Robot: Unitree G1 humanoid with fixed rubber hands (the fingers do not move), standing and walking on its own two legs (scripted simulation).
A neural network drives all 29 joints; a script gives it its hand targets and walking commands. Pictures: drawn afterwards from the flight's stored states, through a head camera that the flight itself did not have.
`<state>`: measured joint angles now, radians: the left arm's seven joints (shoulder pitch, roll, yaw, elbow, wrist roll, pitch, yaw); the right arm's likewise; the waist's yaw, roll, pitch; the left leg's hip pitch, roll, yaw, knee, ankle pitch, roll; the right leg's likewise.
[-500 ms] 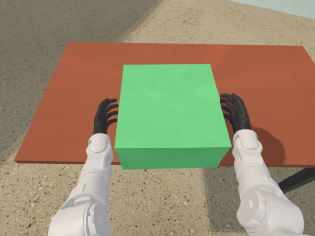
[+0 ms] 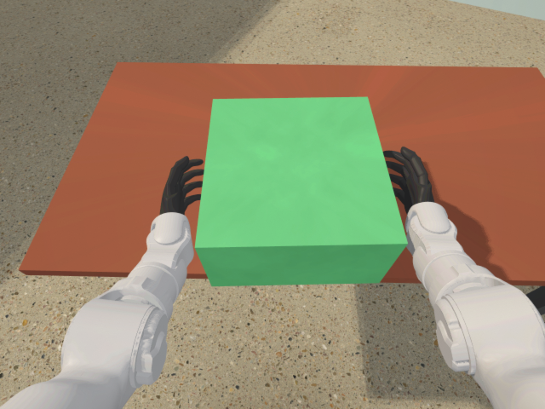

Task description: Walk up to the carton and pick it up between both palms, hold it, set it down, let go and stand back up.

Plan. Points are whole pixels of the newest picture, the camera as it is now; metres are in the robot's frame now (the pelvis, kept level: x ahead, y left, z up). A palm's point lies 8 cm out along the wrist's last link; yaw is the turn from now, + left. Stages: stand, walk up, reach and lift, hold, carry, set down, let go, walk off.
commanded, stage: set down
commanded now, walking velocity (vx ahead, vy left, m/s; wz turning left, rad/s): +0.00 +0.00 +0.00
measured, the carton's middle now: (292, 187) +0.48 -0.01 +0.00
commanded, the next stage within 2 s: none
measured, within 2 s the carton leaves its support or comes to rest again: neither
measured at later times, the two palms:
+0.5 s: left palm (169, 210) +0.42 +0.18 +0.01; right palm (442, 192) +0.45 -0.25 +0.03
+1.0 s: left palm (139, 165) +0.43 +0.20 +0.11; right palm (488, 149) +0.45 -0.27 +0.13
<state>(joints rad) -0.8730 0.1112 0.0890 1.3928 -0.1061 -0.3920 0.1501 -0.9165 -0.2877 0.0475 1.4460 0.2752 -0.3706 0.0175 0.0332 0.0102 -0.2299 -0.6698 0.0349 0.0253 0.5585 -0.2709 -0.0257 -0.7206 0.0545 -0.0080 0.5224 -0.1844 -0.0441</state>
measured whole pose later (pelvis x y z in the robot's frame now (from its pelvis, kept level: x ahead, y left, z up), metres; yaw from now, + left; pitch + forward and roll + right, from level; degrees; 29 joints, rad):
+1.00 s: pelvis -0.02 -0.02 -0.01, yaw +1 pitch +22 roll +1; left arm -1.06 0.32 -0.13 1.30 -0.33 -0.14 0.08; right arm -1.09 -0.53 0.24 1.37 0.54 -0.15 0.12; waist 0.02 -0.03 -0.26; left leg -0.73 0.03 0.01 0.60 -0.25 -0.04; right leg -0.80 0.05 -0.02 0.60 -0.19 -0.06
